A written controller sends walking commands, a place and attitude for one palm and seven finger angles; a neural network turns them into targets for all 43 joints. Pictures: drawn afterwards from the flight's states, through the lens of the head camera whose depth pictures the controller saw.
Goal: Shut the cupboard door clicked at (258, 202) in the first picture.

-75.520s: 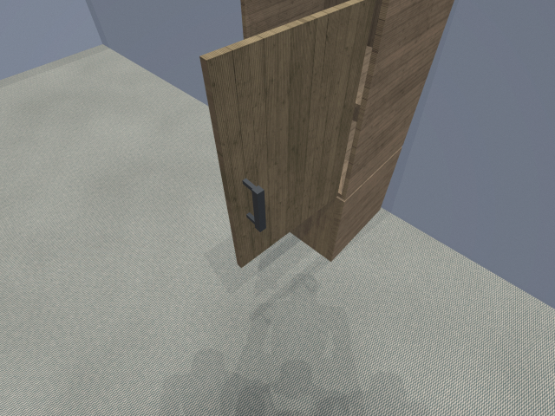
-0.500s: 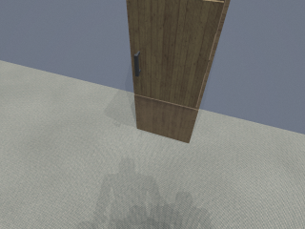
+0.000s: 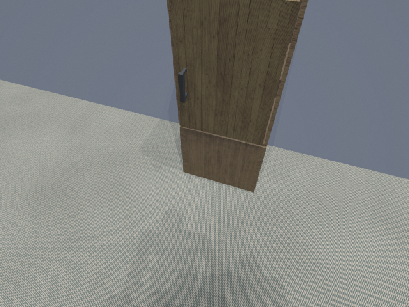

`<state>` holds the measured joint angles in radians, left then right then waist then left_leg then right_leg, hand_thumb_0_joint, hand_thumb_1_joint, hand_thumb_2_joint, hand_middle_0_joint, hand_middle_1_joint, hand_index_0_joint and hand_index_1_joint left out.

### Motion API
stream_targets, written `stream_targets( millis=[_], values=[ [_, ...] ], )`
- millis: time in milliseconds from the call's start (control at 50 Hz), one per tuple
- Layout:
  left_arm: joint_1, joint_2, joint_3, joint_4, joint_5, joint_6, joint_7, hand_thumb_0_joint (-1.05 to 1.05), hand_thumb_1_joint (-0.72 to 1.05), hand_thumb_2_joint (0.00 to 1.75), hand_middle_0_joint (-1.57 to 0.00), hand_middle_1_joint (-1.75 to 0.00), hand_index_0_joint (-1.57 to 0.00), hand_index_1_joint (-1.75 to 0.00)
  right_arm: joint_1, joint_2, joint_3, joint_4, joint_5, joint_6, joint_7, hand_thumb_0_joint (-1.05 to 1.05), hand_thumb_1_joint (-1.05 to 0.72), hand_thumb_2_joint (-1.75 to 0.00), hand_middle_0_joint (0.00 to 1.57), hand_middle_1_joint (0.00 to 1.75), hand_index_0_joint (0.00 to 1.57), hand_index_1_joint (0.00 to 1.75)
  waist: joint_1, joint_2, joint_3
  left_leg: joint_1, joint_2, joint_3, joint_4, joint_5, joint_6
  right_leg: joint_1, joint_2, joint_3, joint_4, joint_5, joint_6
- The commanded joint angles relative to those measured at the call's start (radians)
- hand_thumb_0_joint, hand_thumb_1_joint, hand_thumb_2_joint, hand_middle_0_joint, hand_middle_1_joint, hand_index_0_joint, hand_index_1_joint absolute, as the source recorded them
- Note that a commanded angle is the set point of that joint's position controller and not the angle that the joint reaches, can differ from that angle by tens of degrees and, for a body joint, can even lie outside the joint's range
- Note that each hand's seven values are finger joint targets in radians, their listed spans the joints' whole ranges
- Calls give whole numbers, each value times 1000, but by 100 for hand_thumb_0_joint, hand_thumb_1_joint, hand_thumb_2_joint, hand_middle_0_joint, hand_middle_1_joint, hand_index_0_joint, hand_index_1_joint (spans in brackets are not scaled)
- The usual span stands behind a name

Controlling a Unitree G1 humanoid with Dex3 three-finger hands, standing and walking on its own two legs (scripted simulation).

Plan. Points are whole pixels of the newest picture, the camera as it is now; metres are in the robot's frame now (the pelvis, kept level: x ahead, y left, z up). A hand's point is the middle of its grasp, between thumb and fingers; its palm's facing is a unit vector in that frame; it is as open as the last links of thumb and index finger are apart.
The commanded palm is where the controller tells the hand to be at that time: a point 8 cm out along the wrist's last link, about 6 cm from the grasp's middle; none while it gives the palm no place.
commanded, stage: walk to a spot facing it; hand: left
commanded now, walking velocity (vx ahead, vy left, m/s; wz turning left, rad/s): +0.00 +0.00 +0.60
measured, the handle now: (183, 85) +0.92 +0.14 -0.10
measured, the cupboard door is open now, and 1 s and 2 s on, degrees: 1 1 1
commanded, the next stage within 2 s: turn to face it in 1.62 s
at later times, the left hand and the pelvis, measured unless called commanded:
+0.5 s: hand out of the picture +0.02 +0.23 -0.17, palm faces +0.28 -0.92 -0.27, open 7.4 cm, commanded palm none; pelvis -0.01 +0.00 -0.01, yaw +16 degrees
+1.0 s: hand out of the picture -0.09 +0.17 -0.20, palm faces +0.63 -0.74 -0.24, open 7.4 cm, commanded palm none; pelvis +0.06 +0.03 -0.03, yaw +37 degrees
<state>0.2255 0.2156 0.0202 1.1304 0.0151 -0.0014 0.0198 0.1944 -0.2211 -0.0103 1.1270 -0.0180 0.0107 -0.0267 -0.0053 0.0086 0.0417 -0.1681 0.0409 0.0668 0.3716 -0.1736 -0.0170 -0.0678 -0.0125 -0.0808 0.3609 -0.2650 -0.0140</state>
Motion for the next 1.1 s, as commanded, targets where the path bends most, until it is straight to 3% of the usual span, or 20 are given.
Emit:
stream_targets(
  millis=[0,160,200,240,260,340,440,520,540,560,580,640,780,860,900,920,940,960,1000,1080],
  values=[
    [77,125,34,-42,-2,3,16,0,90,90,-20,-30,-20,-30,41,-81,-14,-59,0,0,1,0,-90,-90,20,30,20,30,11,-14,3,-38,59,-85,36,188,27,-53,-142,56,10,227,-20],
    [12,186,86,-166,22,15,25,0,90,90,-20,-30,-20,-30,18,-63,-55,-170,1,32,22,0,-90,-90,20,30,20,30,-1,-168,60,-229,28,-38,417,-299,1,-105,-386,69,54,416,-166],
    [-4,186,88,-192,13,16,17,0,90,90,-20,-30,-20,-30,85,-69,-56,-166,-1,25,30,0,-90,-90,20,30,20,30,-33,-69,19,-87,29,-38,199,6,14,-152,-307,-44,234,387,-73],
    [25,103,71,-242,-2,27,16,0,90,90,-20,-30,-20,-30,182,-206,-85,-165,-21,15,19,0,-90,-90,20,30,20,30,-58,318,-49,36,317,-510,-36,503,213,-375,-58,-63,630,-397,58],
    [-32,115,67,-260,9,40,22,0,90,90,-20,-30,-20,-30,211,-219,-87,-151,-20,16,11,0,-90,-90,20,30,20,30,-72,223,-63,6,324,-561,-76,278,232,-393,-58,54,750,-395,38],
    [-48,98,75,-265,8,27,3,0,90,90,-20,-30,-20,-30,76,-173,-77,-206,-19,4,-1,0,-90,-90,20,30,20,30,-16,108,-38,-60,213,-433,-73,90,196,-444,-66,102,727,-177,56],
    [-23,77,69,-285,4,25,-2,0,90,90,-20,-30,-20,-30,62,-192,-90,-229,-22,15,7,0,-90,-90,20,30,20,30,-22,130,-96,-66,159,-438,-86,-111,183,-336,-17,71,490,-189,58],
    [135,105,78,-254,10,18,-12,0,90,90,-20,-30,-20,-30,-22,-193,-101,-265,-17,29,16,0,-90,-90,20,30,20,30,49,147,-72,-303,58,-408,-68,-437,119,-21,40,-2,161,-117,44],
    [212,152,93,-240,22,9,-8,0,90,90,-20,-30,-20,-30,-46,-150,-98,-283,-9,31,20,0,-90,-90,20,30,20,30,90,5,-56,-477,-36,-327,114,-476,70,127,-60,119,-21,-241,10],
    [227,268,111,-256,39,0,5,0,90,90,-20,-30,-20,-30,-37,-63,-82,-311,4,23,28,0,-90,-90,20,30,20,30,105,-330,-46,-689,-169,-121,493,-438,-6,184,-395,559,-239,-540,-104],
    [126,262,101,-280,13,7,8,0,90,90,-20,-30,-20,-30,-68,-100,-90,-324,-17,22,32,0,-90,-90,20,30,20,30,56,-217,45,-656,-93,-146,719,-368,-3,-18,-486,558,-265,-484,-130],
    [-32,151,78,-308,10,-28,8,0,90,90,-20,-30,-20,-30,-31,-99,-94,-298,-19,33,57,0,-90,-90,20,30,20,30,-31,-199,102,-554,3,-132,859,-167,-21,-171,-336,251,-193,-188,-99],
    [176,174,82,-225,15,-38,9,0,90,90,-20,-30,-20,-30,-151,-38,-53,-334,-6,26,74,0,-90,-90,20,30,20,30,47,-181,32,-471,-13,27,481,-173,-17,111,-308,-26,7,612,-73],
    [177,210,90,-229,16,-44,2,0,90,90,-20,-30,-20,-30,-116,-60,-50,-339,-6,9,76,0,-90,-90,20,30,20,30,21,-211,-26,-257,-61,100,295,-180,29,88,-331,-83,127,754,-58],
    [149,218,91,-245,6,-43,-5,0,90,90,-20,-30,-20,-30,80,-130,-68,-288,-15,-5,65,0,-90,-90,20,30,20,30,-86,-125,-139,113,-71,88,126,-22,60,-78,-298,-150,416,631,-3],
    [155,164,85,-279,-2,-39,-19,0,90,90,-20,-30,-20,-30,193,-264,-103,-266,-27,-13,55,0,-90,-90,20,30,20,30,-136,148,-239,384,201,-284,106,122,185,-401,-171,-167,712,74,56],
    [79,125,66,-343,0,-40,-22,0,90,90,-20,-30,-20,-30,281,-344,-117,-244,-15,-13,44,0,-90,-90,20,30,20,30,-166,257,-273,434,402,-568,16,279,309,-602,-89,-56,913,-385,68],
    [-1,140,71,-388,8,-35,-16,0,90,90,-20,-30,-20,-30,271,-345,-113,-248,-11,-8,41,0,-90,-90,20,30,20,30,-158,58,-162,251,433,-565,-12,65,312,-614,-119,21,947,-368,59],
    [-15,119,78,-351,10,-17,-16,0,90,90,-20,-30,-20,-30,111,-247,-90,-283,-12,-19,26,0,-90,-90,20,30,20,30,-91,210,-31,6,290,-457,-103,-248,226,-595,-152,76,867,-236,61],
    [73,102,82,-296,14,-1,-36,0,90,90,-20,-30,-20,-30,-11,-208,-78,-300,-15,-29,21,0,-90,-90,20,30,20,30,-4,152,-48,-116,174,-325,-109,-234,189,-466,-111,46,685,-107,74]
  ],
)
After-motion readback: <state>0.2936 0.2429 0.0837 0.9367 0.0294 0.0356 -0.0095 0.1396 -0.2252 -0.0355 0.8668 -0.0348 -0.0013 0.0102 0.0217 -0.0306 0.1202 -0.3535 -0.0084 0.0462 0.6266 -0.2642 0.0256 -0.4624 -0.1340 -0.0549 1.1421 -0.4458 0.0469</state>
